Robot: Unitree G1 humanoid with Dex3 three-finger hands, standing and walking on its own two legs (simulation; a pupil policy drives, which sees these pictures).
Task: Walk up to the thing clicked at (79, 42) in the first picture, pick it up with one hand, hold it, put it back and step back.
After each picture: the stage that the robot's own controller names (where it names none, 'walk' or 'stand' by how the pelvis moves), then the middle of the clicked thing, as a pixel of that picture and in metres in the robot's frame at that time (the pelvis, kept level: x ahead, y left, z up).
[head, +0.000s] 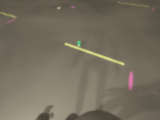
stand; (79, 43) +1.60 +0.36 -0.72
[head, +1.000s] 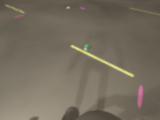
walk; (86, 47) +1.47 +0.19 -0.70
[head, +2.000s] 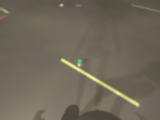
walk; (79, 62) +0.92 +0.20 -0.70
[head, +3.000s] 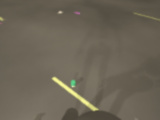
walk; (73, 83) +0.56 +0.22 -0.71
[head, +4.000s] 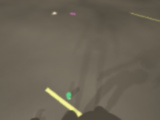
stand; (68, 95) +0.37 +0.21 -0.72
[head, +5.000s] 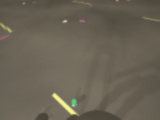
stand; (74, 102) +0.33 +0.21 -0.72
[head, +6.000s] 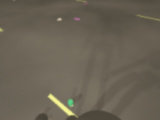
stand; (70, 103) +0.31 +0.23 -0.72
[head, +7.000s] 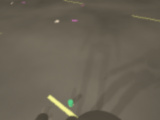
stand; (70, 103) +0.32 +0.24 -0.73
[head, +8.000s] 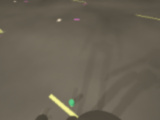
stand; (71, 102) +0.31 +0.23 -0.73
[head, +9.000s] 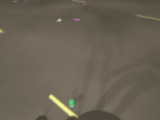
stand; (71, 103) +0.31 +0.23 -0.73
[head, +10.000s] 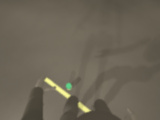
go down; (69, 86) +0.36 +0.22 -0.62
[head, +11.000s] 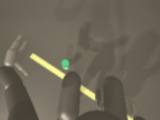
go down; (65, 64) +0.41 +0.23 -0.31
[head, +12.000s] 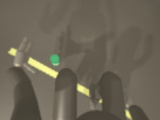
close in; (55, 60) +0.40 +0.25 -0.27
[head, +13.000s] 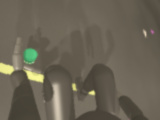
close; (30, 56) +0.40 +0.27 -0.22
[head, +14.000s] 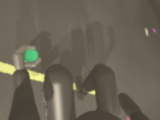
lift; (30, 57) +0.38 +0.27 -0.22
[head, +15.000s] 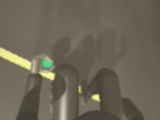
lift; (46, 62) +0.33 +0.25 -0.19
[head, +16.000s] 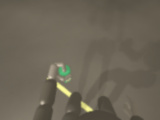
lift; (65, 74) +0.32 +0.18 +0.00
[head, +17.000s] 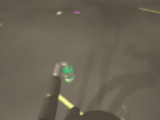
hold; (68, 73) +0.34 +0.17 +0.01
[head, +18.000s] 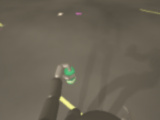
hold; (70, 75) +0.33 +0.16 +0.00
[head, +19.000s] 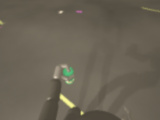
hold; (69, 75) +0.32 +0.17 +0.00
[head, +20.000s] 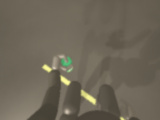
crouch; (67, 64) +0.39 +0.18 -0.08
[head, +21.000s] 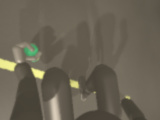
lower; (32, 53) +0.41 +0.27 -0.23
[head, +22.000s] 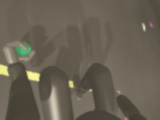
lower; (24, 52) +0.41 +0.28 -0.23
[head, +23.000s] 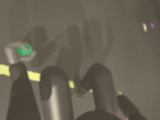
lower; (25, 53) +0.41 +0.28 -0.23
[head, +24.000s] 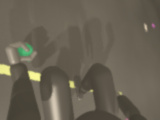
lower; (26, 53) +0.41 +0.28 -0.23
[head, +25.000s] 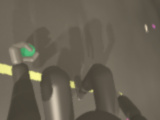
loosen; (28, 53) +0.41 +0.27 -0.23
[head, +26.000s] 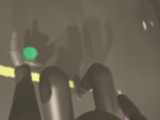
withdraw; (29, 55) +0.40 +0.26 -0.23
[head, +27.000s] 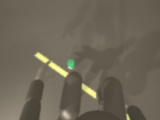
walk; (71, 64) +0.42 +0.20 -0.34
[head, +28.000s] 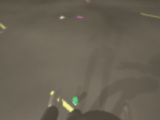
stand; (75, 101) +0.34 +0.16 -0.66
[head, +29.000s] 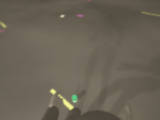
stand; (74, 98) +0.36 +0.18 -0.66
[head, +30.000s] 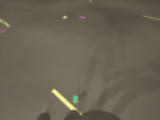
stand; (75, 99) +0.36 +0.17 -0.70
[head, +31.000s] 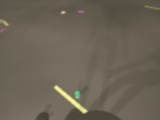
walk; (77, 94) +0.38 +0.17 -0.71
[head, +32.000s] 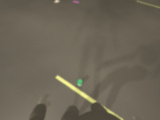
walk; (79, 82) +0.50 +0.09 -0.71
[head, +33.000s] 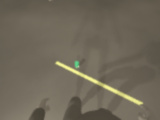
walk; (77, 64) +0.76 +0.26 -0.69
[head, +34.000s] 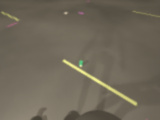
stand; (80, 63) +1.02 +0.22 -0.71
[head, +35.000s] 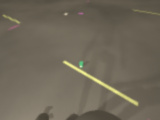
stand; (81, 64) +1.01 +0.22 -0.73
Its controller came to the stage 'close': yes
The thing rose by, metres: 0.71
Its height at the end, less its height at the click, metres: +0.00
